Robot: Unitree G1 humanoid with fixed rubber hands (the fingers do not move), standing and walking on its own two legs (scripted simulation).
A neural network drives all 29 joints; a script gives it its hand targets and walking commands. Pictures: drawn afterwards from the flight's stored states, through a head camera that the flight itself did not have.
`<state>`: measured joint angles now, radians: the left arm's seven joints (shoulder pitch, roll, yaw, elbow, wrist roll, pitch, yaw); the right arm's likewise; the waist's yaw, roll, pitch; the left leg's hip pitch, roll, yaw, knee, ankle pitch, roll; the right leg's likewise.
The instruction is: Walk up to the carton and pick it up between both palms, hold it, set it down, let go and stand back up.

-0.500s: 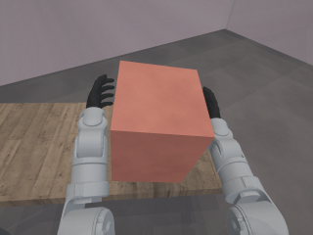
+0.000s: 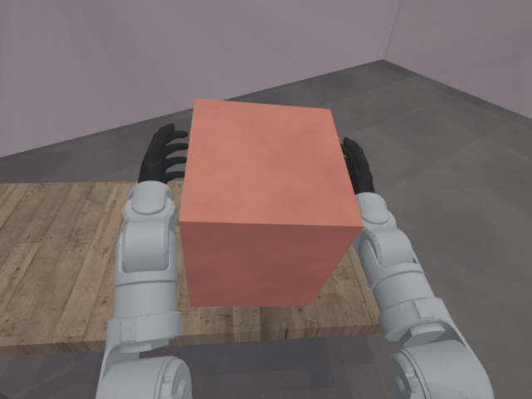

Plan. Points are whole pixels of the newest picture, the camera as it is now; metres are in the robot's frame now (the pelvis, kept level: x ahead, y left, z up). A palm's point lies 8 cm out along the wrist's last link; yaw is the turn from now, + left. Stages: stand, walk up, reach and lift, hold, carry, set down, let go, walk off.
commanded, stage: hold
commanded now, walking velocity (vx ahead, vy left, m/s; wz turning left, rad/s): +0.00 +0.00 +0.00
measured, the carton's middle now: (257, 211) +0.37 +0.00 +0.12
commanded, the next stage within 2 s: none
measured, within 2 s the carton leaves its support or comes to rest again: neither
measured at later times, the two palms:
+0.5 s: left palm (144, 180) +0.35 +0.15 +0.20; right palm (355, 185) +0.35 -0.14 +0.18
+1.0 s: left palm (147, 186) +0.35 +0.15 +0.19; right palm (356, 189) +0.35 -0.14 +0.17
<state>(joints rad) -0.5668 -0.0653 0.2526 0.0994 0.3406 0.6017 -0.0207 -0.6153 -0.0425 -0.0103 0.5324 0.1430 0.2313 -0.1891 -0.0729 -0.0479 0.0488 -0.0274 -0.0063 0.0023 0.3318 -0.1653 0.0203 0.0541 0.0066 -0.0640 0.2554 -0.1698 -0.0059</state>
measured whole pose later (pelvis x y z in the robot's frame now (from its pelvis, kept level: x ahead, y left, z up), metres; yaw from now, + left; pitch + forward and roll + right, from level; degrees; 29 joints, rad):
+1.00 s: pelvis -0.01 +0.00 +0.00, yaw +0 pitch -10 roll -1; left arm -0.58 -0.07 0.28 0.04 0.38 0.71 -0.05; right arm -0.65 -0.03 -0.02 0.55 0.15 0.28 -0.19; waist -0.07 -0.07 0.08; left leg 0.00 0.00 0.01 0.33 -0.16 0.02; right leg 0.08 0.01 -0.06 0.27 -0.17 -0.01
